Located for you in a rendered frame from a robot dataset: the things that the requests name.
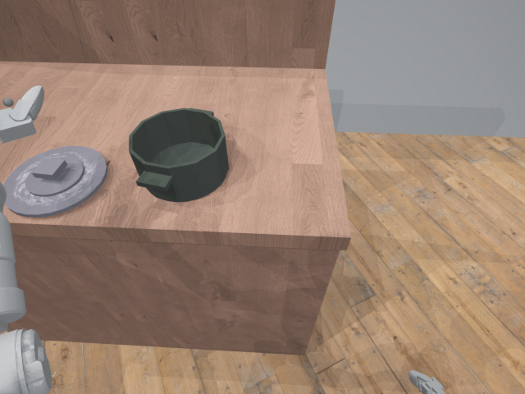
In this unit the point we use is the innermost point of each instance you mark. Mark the robot left forearm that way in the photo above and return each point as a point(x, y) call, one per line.
point(12, 299)

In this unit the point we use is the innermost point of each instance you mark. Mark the right robot hand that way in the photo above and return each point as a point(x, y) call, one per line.
point(425, 384)

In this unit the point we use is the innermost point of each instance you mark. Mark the knob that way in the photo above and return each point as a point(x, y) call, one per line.
point(49, 168)

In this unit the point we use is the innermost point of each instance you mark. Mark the table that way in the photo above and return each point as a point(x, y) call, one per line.
point(244, 268)

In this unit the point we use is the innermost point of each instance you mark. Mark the left robot upper arm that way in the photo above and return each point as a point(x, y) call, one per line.
point(24, 366)

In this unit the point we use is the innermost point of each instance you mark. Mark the pot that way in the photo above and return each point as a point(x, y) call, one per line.
point(180, 154)

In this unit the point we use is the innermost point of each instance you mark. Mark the left robot hand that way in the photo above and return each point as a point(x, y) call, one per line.
point(18, 122)

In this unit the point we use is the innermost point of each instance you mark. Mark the lid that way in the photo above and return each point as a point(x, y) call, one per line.
point(33, 197)

